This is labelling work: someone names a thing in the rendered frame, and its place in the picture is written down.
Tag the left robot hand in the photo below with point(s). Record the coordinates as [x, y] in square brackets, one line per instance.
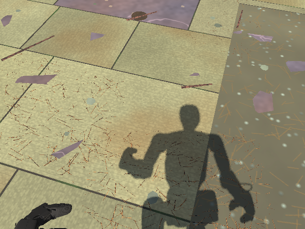
[42, 214]

